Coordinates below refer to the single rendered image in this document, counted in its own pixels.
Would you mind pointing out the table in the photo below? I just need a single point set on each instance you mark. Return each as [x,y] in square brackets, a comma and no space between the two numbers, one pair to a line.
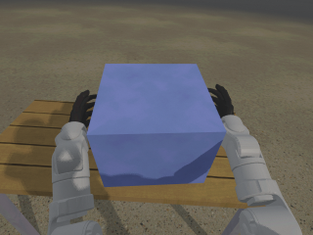
[28,144]

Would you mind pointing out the left robot forearm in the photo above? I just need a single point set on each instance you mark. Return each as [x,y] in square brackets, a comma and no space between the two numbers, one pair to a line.
[72,196]

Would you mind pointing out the carton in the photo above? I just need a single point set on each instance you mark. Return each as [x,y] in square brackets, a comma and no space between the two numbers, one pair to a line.
[154,124]

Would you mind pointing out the robot left upper arm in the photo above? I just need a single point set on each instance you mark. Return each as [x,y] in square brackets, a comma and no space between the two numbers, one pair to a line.
[87,227]

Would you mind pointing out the robot right upper arm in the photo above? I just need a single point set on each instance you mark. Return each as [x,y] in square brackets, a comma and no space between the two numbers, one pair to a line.
[270,220]

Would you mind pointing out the robot right hand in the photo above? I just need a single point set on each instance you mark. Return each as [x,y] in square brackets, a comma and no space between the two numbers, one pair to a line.
[223,101]

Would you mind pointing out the robot left hand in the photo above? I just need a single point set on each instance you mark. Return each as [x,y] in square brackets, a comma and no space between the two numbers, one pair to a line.
[79,108]

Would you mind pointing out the right robot forearm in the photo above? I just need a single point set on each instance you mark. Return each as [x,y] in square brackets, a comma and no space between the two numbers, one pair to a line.
[254,184]

